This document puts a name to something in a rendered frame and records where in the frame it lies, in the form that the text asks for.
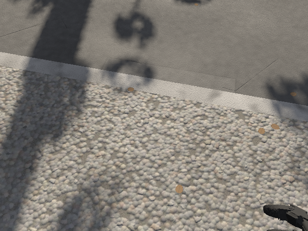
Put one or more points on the right robot hand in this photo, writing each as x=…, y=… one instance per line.
x=292, y=214

